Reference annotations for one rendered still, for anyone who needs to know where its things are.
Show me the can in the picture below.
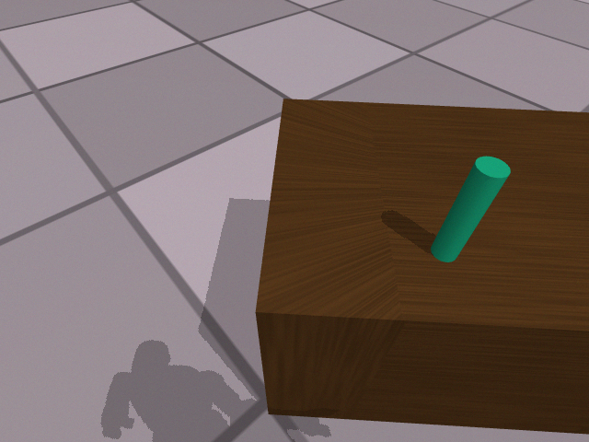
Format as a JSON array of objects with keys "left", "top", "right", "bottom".
[{"left": 431, "top": 157, "right": 511, "bottom": 262}]

